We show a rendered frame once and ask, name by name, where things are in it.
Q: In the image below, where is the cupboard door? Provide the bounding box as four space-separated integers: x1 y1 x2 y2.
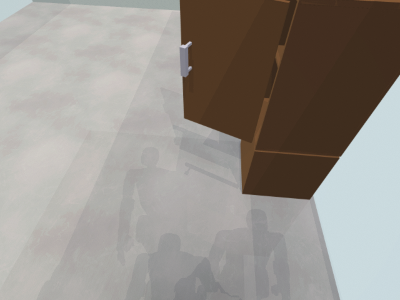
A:
180 0 290 143

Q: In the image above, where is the handle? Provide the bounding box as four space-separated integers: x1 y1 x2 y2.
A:
179 41 192 77

